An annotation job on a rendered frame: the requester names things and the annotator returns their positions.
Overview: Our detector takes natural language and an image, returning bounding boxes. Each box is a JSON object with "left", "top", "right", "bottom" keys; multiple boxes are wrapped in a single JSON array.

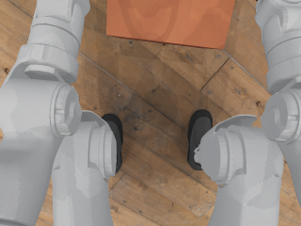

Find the robot left forearm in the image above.
[{"left": 0, "top": 0, "right": 90, "bottom": 90}]

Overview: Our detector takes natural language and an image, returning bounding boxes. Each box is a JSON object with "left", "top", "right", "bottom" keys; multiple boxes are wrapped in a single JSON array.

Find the right robot thigh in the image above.
[{"left": 207, "top": 124, "right": 282, "bottom": 226}]

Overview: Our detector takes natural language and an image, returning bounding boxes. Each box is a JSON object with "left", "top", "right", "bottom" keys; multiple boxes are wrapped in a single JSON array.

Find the robot right foot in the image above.
[{"left": 187, "top": 109, "right": 213, "bottom": 170}]

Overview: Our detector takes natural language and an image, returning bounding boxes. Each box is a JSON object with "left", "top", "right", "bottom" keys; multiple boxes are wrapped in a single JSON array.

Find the robot right upper arm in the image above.
[{"left": 261, "top": 89, "right": 301, "bottom": 208}]

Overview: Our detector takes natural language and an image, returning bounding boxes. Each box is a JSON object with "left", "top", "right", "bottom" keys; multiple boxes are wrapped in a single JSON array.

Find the carton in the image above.
[{"left": 106, "top": 0, "right": 235, "bottom": 50}]

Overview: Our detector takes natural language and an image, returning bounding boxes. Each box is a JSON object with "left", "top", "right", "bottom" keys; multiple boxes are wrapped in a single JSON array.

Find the robot right forearm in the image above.
[{"left": 255, "top": 0, "right": 301, "bottom": 94}]

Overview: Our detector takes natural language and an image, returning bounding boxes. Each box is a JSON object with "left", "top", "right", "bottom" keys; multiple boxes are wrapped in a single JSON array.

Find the robot left upper arm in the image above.
[{"left": 0, "top": 77, "right": 82, "bottom": 226}]

